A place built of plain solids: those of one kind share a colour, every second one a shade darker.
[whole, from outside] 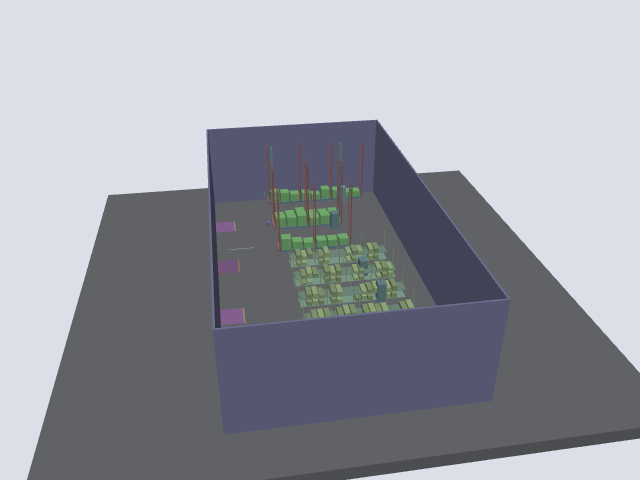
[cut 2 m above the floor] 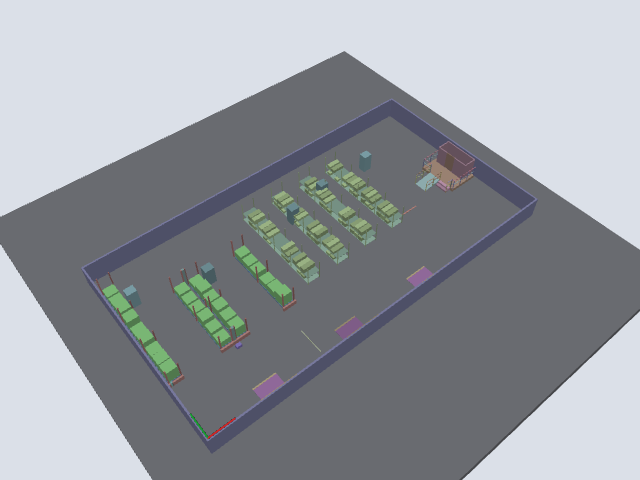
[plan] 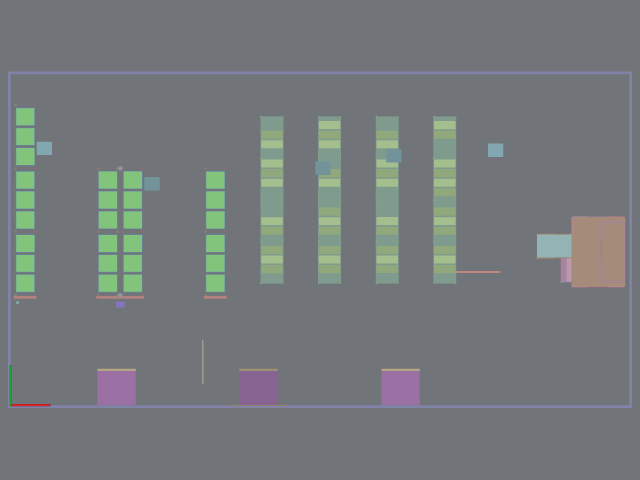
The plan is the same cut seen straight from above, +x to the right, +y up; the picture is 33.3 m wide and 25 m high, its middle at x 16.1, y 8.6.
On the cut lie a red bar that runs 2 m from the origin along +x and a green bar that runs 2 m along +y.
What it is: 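Racking aisles and the goods-in floor of a storage hall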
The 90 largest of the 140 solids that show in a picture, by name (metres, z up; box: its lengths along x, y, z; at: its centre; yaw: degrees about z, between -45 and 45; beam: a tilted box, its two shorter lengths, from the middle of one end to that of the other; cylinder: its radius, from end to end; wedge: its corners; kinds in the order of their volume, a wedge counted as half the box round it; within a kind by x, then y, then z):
{
 "wall_1": {"box": [0.15, 17.53, 8.21], "at": [-0.07, 8.62, 4.05]},
 "wall_2": {"box": [32.5, 0.15, 8.21], "at": [16.1, -0.07, 4.05]},
 "wall_3": {"box": [32.5, 0.15, 8.21], "at": [16.1, 17.31, 4.05]},
 "wall_4": {"box": [0.15, 17.53, 8.21], "at": [32.27, 8.62, 4.05]},
 "row_load_1": {"box": [0.95, 0.89, 1.19], "at": [0.75, 6.35, 0.74]},
 "row_load_2": {"box": [0.95, 0.89, 1.05], "at": [0.75, 7.38, 0.66]},
 "row_load_3": {"box": [0.95, 0.89, 0.82], "at": [0.75, 8.42, 0.55]},
 "row_load_4": {"box": [0.95, 0.89, 0.87], "at": [0.75, 9.65, 0.57]},
 "row_load_5": {"box": [0.95, 0.89, 0.59], "at": [0.75, 10.68, 0.44]},
 "row_load_6": {"box": [0.95, 0.89, 1.12], "at": [0.75, 11.72, 0.7]},
 "row_load_7": {"box": [0.95, 0.89, 0.93], "at": [0.75, 12.95, 0.6]},
 "row_load_8": {"box": [0.95, 0.89, 0.67], "at": [0.75, 13.98, 0.47]},
 "row_load_9": {"box": [0.95, 0.89, 0.64], "at": [0.75, 15.02, 0.46]},
 "row_load_10": {"box": [0.95, 0.89, 0.62], "at": [5.05, 6.35, 0.45]},
 "row_load_11": {"box": [0.95, 0.89, 0.73], "at": [5.05, 7.38, 0.51]},
 "row_load_12": {"box": [0.95, 0.89, 0.98], "at": [5.05, 8.42, 0.63]},
 "row_load_13": {"box": [0.95, 0.89, 0.63], "at": [5.05, 9.65, 0.45]},
 "row_load_14": {"box": [0.95, 0.89, 0.62], "at": [5.05, 10.68, 0.45]},
 "row_load_15": {"box": [0.95, 0.89, 0.68], "at": [5.05, 11.72, 0.48]},
 "row_load_16": {"box": [0.95, 0.89, 1.03], "at": [6.35, 6.35, 0.66]},
 "row_load_17": {"box": [0.95, 0.89, 1.04], "at": [6.35, 7.38, 0.66]},
 "row_load_18": {"box": [0.95, 0.89, 1.17], "at": [6.35, 8.42, 0.72]},
 "row_load_19": {"box": [0.95, 0.89, 0.84], "at": [6.35, 9.65, 0.56]},
 "row_load_20": {"box": [0.95, 0.89, 0.99], "at": [6.35, 10.68, 0.64]},
 "row_load_21": {"box": [0.95, 0.89, 0.56], "at": [6.35, 11.72, 0.42]},
 "row_load_22": {"box": [0.95, 0.89, 1.17], "at": [10.65, 6.35, 0.72]},
 "row_load_23": {"box": [0.95, 0.89, 0.76], "at": [10.65, 7.38, 0.52]},
 "row_load_24": {"box": [0.95, 0.89, 0.62], "at": [10.65, 8.42, 0.45]},
 "row_load_25": {"box": [0.95, 0.89, 0.7], "at": [10.65, 9.65, 0.49]},
 "row_load_26": {"box": [0.95, 0.89, 0.67], "at": [10.65, 10.68, 0.48]},
 "row_load_27": {"box": [0.95, 0.89, 0.73], "at": [10.65, 11.72, 0.5]},
 "shelf_1": {"box": [1.12, 0.42, 0.45], "at": [13.6, 7.08, 1.11]},
 "shelf_2": {"box": [1.12, 0.42, 0.48], "at": [13.6, 8.08, 1.12]},
 "shelf_3": {"box": [1.12, 0.42, 0.46], "at": [13.6, 9.58, 1.11]},
 "shelf_4": {"box": [1.12, 0.42, 0.39], "at": [13.6, 12.08, 1.07]},
 "shelf_5": {"box": [1.12, 0.42, 0.45], "at": [13.6, 13.58, 1.1]},
 "shelf_6": {"box": [1.12, 0.42, 0.43], "at": [13.6, 14.08, 1.1]},
 "shelf_7": {"box": [1.12, 0.42, 0.42], "at": [16.6, 7.58, 1.09]},
 "shelf_8": {"box": [1.12, 0.42, 0.48], "at": [16.6, 9.08, 1.12]},
 "shelf_9": {"box": [1.12, 0.42, 0.41], "at": [16.6, 10.08, 1.09]},
 "shelf_10": {"box": [1.12, 0.42, 0.35], "at": [16.6, 14.08, 1.05]},
 "shelf_11": {"box": [1.12, 0.42, 0.43], "at": [19.6, 7.08, 1.09]},
 "shelf_12": {"box": [1.12, 0.42, 0.43], "at": [19.6, 7.58, 1.09]},
 "shelf_13": {"box": [1.12, 0.42, 0.46], "at": [19.6, 9.08, 1.11]},
 "shelf_14": {"box": [1.12, 0.42, 0.38], "at": [19.6, 9.58, 1.07]},
 "shelf_15": {"box": [1.12, 0.42, 0.46], "at": [19.6, 11.58, 0.41]},
 "shelf_16": {"box": [1.12, 0.42, 0.4], "at": [19.6, 12.58, 1.08]},
 "shelf_17": {"box": [1.12, 0.42, 0.41], "at": [19.6, 14.08, 0.39]},
 "shelf_18": {"box": [1.12, 0.42, 0.46], "at": [19.6, 14.08, 1.11]},
 "shelf_19": {"box": [1.12, 0.42, 0.34], "at": [22.6, 7.08, 1.05]},
 "shelf_20": {"box": [1.12, 0.42, 0.35], "at": [22.6, 7.58, 1.05]},
 "shelf_21": {"box": [1.12, 0.42, 0.37], "at": [22.6, 8.08, 1.06]},
 "shelf_22": {"box": [1.12, 0.42, 0.34], "at": [22.6, 9.08, 1.05]},
 "shelf_23": {"box": [1.12, 0.42, 0.48], "at": [22.6, 9.58, 1.12]},
 "shelf_24": {"box": [1.12, 0.42, 0.48], "at": [22.6, 10.08, 1.12]},
 "shelf_25": {"box": [1.12, 0.42, 0.37], "at": [22.6, 11.08, 1.07]},
 "shelf_26": {"box": [1.12, 0.42, 0.42], "at": [22.6, 11.58, 1.09]},
 "shelf_27": {"box": [1.12, 0.42, 0.34], "at": [22.6, 12.58, 1.05]},
 "shelf_28": {"box": [1.12, 0.42, 0.39], "at": [22.6, 14.58, 1.07]},
 "left_cage_1": {"box": [0.8, 0.7, 1.75], "at": [1.75, 13.38, 0.82]},
 "left_cage_2": {"box": [0.8, 0.7, 1.75], "at": [7.35, 11.53, 0.82]},
 "left_cage_3": {"box": [0.8, 0.7, 1.75], "at": [16.25, 12.34, 0.82]},
 "left_cage_4": {"box": [0.8, 0.7, 1.75], "at": [19.95, 12.98, 0.82]},
 "left_cage_5": {"box": [0.8, 0.7, 1.75], "at": [25.25, 13.27, 0.82]},
 "office_deck_1": {"box": [2.8, 3.7, 0.35], "at": [30.6, 7.98, 0.12]},
 "shelf_deck_1": {"box": [1.2, 8.7, 0.03], "at": [13.6, 10.68, 0.17]},
 "shelf_deck_2": {"box": [1.2, 8.7, 0.03], "at": [13.6, 10.68, 0.86]},
 "shelf_deck_3": {"box": [1.2, 8.7, 0.03], "at": [16.6, 10.68, 0.17]},
 "shelf_deck_4": {"box": [1.2, 8.7, 0.03], "at": [16.6, 10.68, 0.86]},
 "shelf_deck_5": {"box": [1.2, 8.7, 0.03], "at": [19.6, 10.68, 0.17]},
 "shelf_deck_6": {"box": [1.2, 8.7, 0.03], "at": [19.6, 10.68, 0.86]},
 "shelf_deck_7": {"box": [1.2, 8.7, 0.03], "at": [22.6, 10.68, 0.17]},
 "shelf_deck_8": {"box": [1.2, 8.7, 0.03], "at": [22.6, 10.68, 0.86]},
 "office_1": {"box": [0.1, 1.24, 2.55], "at": [30.75, 7.05, 1.52]},
 "office_2": {"box": [0.1, 0.93, 2.55], "at": [30.75, 9.06, 1.52]},
 "office_3": {"box": [1.2, 0.1, 2.55], "at": [31.35, 6.43, 1.52]},
 "office_4": {"box": [1.2, 0.1, 2.55], "at": [31.35, 9.53, 1.52]},
 "office_5": {"box": [0.1, 3.1, 2.55], "at": [31.95, 7.98, 1.52]},
 "row_pal_1": {"box": [1.0, 0.94, 0.19], "at": [0.75, 10.68, 0.04]},
 "row_pal_2": {"box": [1.0, 0.94, 0.19], "at": [5.05, 10.68, 0.04]},
 "row_pal_3": {"box": [1.0, 0.94, 0.19], "at": [6.35, 10.68, 0.04]},
 "row_pal_4": {"box": [1.0, 0.94, 0.19], "at": [10.65, 10.68, 0.04]},
 "leveller_1": {"box": [2.0, 1.78, 0.07], "at": [5.5, 0.89, -0.02]},
 "leveller_2": {"box": [2.0, 1.78, 0.07], "at": [12.9, 0.89, -0.02]},
 "leveller_3": {"box": [2.0, 1.78, 0.07], "at": [20.3, 0.89, -0.02]},
 "column_row_1": {"box": [0.2, 0.2, 8.21], "at": [5.7, 5.73, 4.05]},
 "column_row_2": {"box": [0.2, 0.2, 8.21], "at": [5.7, 12.33, 4.05]},
 "shutter_1": {"box": [3.0, 0.05, 3.15], "at": [12.9, -0.03, 1.52]},
 "office_ramp_1": {"wedge": [[27.4, 7.68, -0.05], [27.4, 7.68, 0.0], [27.4, 8.88, -0.05], [27.4, 8.88, 0.0], [29.2, 7.68, -0.05], [29.2, 7.68, 0.3], [29.2, 8.88, -0.05], [29.2, 8.88, 0.3]]},
 "guard_row_1": {"box": [2.5, 0.15, 0.45], "at": [5.7, 5.61, 0.17]}
}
